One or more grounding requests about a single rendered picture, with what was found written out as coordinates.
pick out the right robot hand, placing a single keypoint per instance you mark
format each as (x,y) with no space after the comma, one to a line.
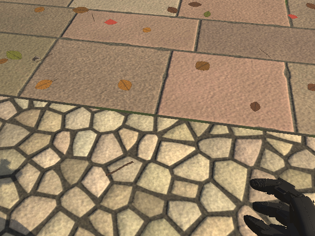
(297,219)

